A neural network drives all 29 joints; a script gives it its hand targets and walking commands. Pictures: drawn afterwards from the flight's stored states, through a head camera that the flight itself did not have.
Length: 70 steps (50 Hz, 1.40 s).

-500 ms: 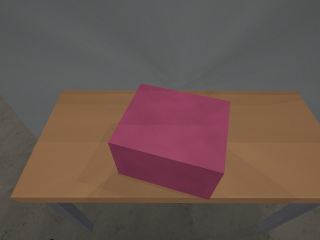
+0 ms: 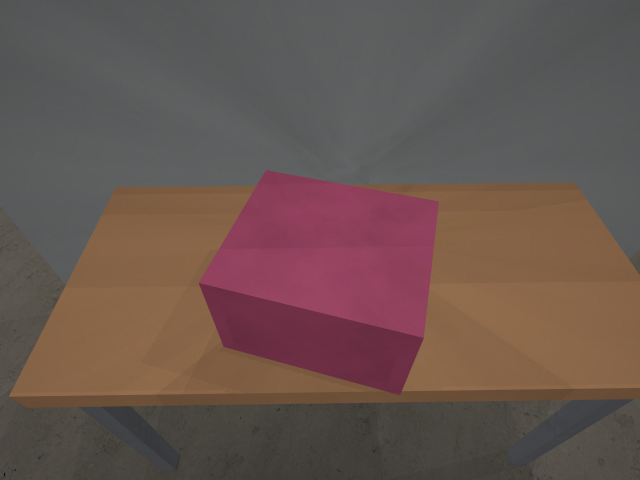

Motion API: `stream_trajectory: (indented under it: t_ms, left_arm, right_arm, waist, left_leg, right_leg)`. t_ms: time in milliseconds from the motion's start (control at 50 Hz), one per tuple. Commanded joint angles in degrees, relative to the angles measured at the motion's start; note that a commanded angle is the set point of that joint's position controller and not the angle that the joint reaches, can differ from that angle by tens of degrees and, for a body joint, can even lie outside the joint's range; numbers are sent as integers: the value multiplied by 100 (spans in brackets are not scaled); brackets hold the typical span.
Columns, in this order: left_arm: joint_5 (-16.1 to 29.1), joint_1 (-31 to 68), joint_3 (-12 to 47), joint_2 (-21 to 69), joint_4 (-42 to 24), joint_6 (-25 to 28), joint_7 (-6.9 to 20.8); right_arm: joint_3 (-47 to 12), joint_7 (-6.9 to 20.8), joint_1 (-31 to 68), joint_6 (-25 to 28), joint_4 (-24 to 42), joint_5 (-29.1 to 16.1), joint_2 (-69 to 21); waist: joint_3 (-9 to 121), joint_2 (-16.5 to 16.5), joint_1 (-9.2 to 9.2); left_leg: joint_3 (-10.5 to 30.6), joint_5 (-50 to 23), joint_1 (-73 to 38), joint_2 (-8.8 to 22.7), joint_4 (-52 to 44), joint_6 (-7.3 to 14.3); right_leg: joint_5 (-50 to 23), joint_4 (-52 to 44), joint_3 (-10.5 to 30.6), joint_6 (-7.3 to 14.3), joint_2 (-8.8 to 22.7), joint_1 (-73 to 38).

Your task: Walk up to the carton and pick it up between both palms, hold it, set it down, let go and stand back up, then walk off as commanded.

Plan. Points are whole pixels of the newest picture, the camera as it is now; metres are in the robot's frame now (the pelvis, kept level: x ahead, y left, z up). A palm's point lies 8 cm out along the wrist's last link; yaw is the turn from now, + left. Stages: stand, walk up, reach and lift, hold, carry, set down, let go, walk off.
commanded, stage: walk up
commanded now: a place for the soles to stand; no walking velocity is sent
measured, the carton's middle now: (328, 275) +0.43 +0.00 -0.03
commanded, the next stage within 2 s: reach and lift in 1.62 s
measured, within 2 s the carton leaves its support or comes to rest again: neither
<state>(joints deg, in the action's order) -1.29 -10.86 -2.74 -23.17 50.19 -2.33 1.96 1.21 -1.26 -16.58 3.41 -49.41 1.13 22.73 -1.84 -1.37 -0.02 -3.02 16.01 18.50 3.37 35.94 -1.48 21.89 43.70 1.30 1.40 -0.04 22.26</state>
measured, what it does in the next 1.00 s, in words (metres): shifts its weight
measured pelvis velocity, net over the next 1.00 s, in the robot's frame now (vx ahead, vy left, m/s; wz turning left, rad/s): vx -0.01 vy -0.05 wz -0.02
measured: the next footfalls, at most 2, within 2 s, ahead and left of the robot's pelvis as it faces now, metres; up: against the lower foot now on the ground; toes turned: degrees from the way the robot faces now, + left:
none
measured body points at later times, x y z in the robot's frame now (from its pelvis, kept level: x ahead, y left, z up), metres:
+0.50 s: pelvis +0.00 -0.02 +0.00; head +0.02 -0.01 +0.45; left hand +0.10 +0.29 -0.12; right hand +0.07 -0.35 -0.10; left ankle +0.01 +0.13 -0.72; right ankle +0.00 -0.15 -0.71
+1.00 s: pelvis -0.01 -0.05 +0.00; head +0.01 -0.04 +0.45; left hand +0.10 +0.26 -0.11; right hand +0.05 -0.38 -0.10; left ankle +0.00 +0.10 -0.72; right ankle +0.01 -0.15 -0.72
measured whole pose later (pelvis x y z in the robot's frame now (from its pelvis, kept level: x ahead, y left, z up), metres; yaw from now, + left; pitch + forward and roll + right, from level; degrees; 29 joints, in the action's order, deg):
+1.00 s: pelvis -0.01 -0.05 +0.00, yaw -1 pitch -1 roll +1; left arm -1.2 -10.3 -2.7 -23.0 50.1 -0.7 2.3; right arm 1.2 -1.6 -15.6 2.8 -50.6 1.0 22.7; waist -2.7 -2.3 0.0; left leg -2.4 16.4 16.1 3.8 34.3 -1.3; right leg 18.3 37.3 -0.5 1.7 0.0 18.0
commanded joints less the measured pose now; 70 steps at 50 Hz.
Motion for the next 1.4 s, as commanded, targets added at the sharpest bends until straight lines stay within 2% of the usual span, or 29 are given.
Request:
stream_trajectory:
  t_ms: [0, 40, 60, 80, 120, 220, 260, 280, 320, 340, 360, 460, 500, 540, 580, 660, 700, 720, 760, 800, 820, 880, 960, 980, 1000, 1060, 1100, 1180, 1380]
  left_arm:
    - [-110, -37, -371, -1091, -403, 35, 51]
    - [-114, -744, -411, -1062, -127, 196, 44]
    - [-116, -709, -379, -1122, -103, 282, 9]
    - [-119, -405, -388, -1379, -215, 373, -62]
    - [-97, -68, -454, -1721, -316, 348, -102]
    - [-44, -268, -384, -1460, -428, 292, -120]
    - [26, 267, -310, -1283, -556, 231, -129]
    - [64, 353, -306, -1123, -632, 218, -96]
    - [96, 405, -148, -743, -611, 182, -86]
    - [71, 449, -203, -997, -526, 81, -106]
    - [53, 233, -253, -1032, -534, 66, -87]
    - [-25, -44, -269, -872, -370, 153, -12]
    - [-70, -507, -338, -1130, -213, 243, -44]
    - [-59, -122, -379, -1415, -236, 284, -79]
    - [-55, 71, -382, -1504, -377, 270, -82]
    - [70, 619, -262, -1094, -560, 199, -45]
    - [8, 557, -202, -936, -455, 117, -13]
    - [21, 365, -234, -942, -408, 76, -19]
    - [-58, -378, -271, -993, -158, 134, 38]
    - [-108, -179, -425, -1429, -149, 328, -8]
    - [-50, 102, -387, -1419, -101, 346, -19]
    - [-18, 406, -309, -1265, -328, 313, -59]
    - [57, 592, -230, -1029, -388, 259, -21]
    - [61, 663, -164, -934, -371, 227, 6]
    - [-15, 462, -254, -1128, -369, 186, 38]
    - [-43, 546, -221, -1113, -318, 216, 15]
    - [6, 468, -222, -1065, -223, 258, 21]
    - [-14, 398, -273, -1180, -229, 263, 3]
    - [10, 340, -277, -1148, -285, 231, -6]
  right_arm:
    - [603, -203, 546, 54, 389, 33, 1910]
    - [496, -97, 700, 16, 307, 45, 1540]
    - [406, -82, 363, -48, 228, -49, 1128]
    - [286, -68, 380, -77, 318, -110, 863]
    - [394, -81, 256, -132, 291, -85, 1284]
    - [380, -96, 143, -55, 164, -100, 1060]
    - [339, -158, -220, 72, -3, -117, 964]
    - [408, -190, -626, 132, -83, -93, 1083]
    - [521, -212, -513, 226, -31, 78, 1736]
    - [444, -190, -226, 232, -54, -28, 1726]
    - [511, -184, -189, 234, 44, 22, 1830]
    - [492, -169, 94, 107, 143, 2, 1714]
    - [421, -161, 510, 29, 350, -90, 1448]
    - [299, -128, 471, -99, 297, -124, 909]
    - [346, -137, 481, -131, 257, -167, 1127]
    - [425, -142, -495, 129, -79, -36, 1199]
    - [496, -164, -345, 169, -159, 25, 1800]
    - [455, -144, 111, 171, 35, -30, 1699]
    - [437, -75, 742, 85, 82, 34, 1756]
    - [230, -67, 436, -15, 231, -100, 999]
    - [314, -44, 581, -46, 135, -91, 1062]
    - [262, -40, 101, 45, 12, -114, 1009]
    - [308, -90, -39, 74, -163, -20, 1354]
    - [337, -83, 9, 112, -62, 15, 1434]
    - [374, -80, 181, 86, -30, 3, 1469]
    - [330, -49, 135, 70, -188, -14, 1313]
    - [327, -65, 152, 115, -7, -36, 1385]
    - [264, -90, 284, 116, 12, -60, 1214]
    - [288, -62, 294, 35, 24, -96, 1167]
  waist:
    - [-413, 614, -149]
    - [-12, 713, -451]
    - [167, -334, -307]
    - [-229, -1284, -136]
    - [87, -828, -166]
    - [101, -755, -209]
    - [177, -591, 119]
    - [573, -442, 248]
    - [392, 934, 245]
    - [69, 1006, 299]
    - [171, 592, 175]
    - [262, 1312, -4]
    - [233, 566, -287]
    - [198, -888, -179]
    - [-185, -1283, -202]
    - [370, -266, 290]
    - [310, 476, 228]
    - [-83, 790, 27]
    - [-27, 951, -371]
    - [-13, -1178, -248]
    - [-250, -461, -83]
    - [-51, -829, 70]
    - [310, -360, 114]
    - [82, 179, 120]
    - [228, -95, -16]
    - [187, -305, 89]
    - [277, 451, 12]
    - [608, 182, 2]
    - [473, -75, -27]
  left_leg:
    - [1827, 995, 553, 1812, -1616, 1548]
    - [563, 442, 365, 993, -746, 865]
    - [67, -150, 526, 466, 527, 466]
    - [-90, 884, 1138, -124, 951, 161]
    - [197, 1871, 880, -80, 1070, 202]
    - [-36, 1283, 604, -120, 769, 174]
    - [-164, 196, -519, -265, -655, 229]
    - [110, -702, -1302, -107, -1028, 319]
    - [2369, -1279, -1877, 1704, -1685, 993]
    - [2111, -1371, -1080, 1969, -1570, 1539]
    - [2235, -1608, -1069, 1996, -1339, 1587]
    - [918, -2841, -848, 1352, -679, 1027]
    - [264, -2331, -259, 868, 90, 603]
    - [-240, 1196, 579, -226, 923, 189]
    - [8, 2128, 611, -168, 1203, 274]
    - [334, -259, -1387, -9, -1089, 401]
    - [2074, -239, -1326, 1603, -1540, 1146]
    - [2036, 336, -407, 1825, -1688, 1499]
    - [1044, 548, 254, 1263, -1204, 1019]
    - [-32, 855, 856, -107, 475, 259]
    - [43, 1357, 647, -206, 374, 216]
    - [14, 747, -124, -70, -271, 212]
    - [315, -618, -987, 243, -773, 370]
    - [683, -503, -646, 450, -905, 496]
    - [590, 30, -470, 552, -957, 511]
    - [258, 23, -442, 239, -859, 426]
    - [414, -671, -366, 355, -784, 399]
    - [503, -1260, -580, 665, -703, 555]
    - [145, -237, -522, 249, -474, 377]
  right_leg:
    - [742, 651, 41, 40, 216, 118]
    - [-36, -1141, -111, 81, 133, -830]
    - [-264, -2417, 1052, 110, 653, -1059]
    - [-1068, -2826, 2353, 261, 1268, -1141]
    - [-162, -2655, 2436, 847, 1505, -821]
    - [-1690, -2153, 1765, 834, 1185, -1090]
    - [-2856, -1356, 1167, 919, 890, -602]
    - [-3001, -776, 931, 607, 711, -383]
    - [-301, 90, 178, -97, 35, 927]
    - [980, 609, 118, -34, 128, 638]
    - [1191, 740, 304, 22, 173, 459]
    - [102, -784, -179, 59, 180, -335]
    - [-2089, -1501, 124, 214, 344, -1069]
    - [-1393, -2398, 1743, 668, 1365, -1055]
    - [-573, -2338, 1747, 1262, 1443, -634]
    - [-1173, -1351, 936, 473, 776, -16]
    - [-151, -196, 68, -37, 78, 555]
    - [677, -89, -65, 46, 247, -9]
    - [278, -1313, 39, 151, 250, -1022]
    - [30, -2893, 1973, 422, 1253, -1318]
    - [95, -2906, 2181, 720, 1493, -929]
    - [-578, -2360, 1283, 678, 1050, -466]
    - [-586, -1880, 877, 321, 723, -106]
    - [-268, -1706, 612, 209, 506, -22]
    - [258, -1724, 542, 244, 398, -360]
    - [485, -2212, 720, 289, 645, -491]
    - [-581, -1706, 667, 331, 566, -689]
    - [-1747, -1433, 452, 263, 558, -1007]
    - [-243, -1920, 763, 320, 720, -521]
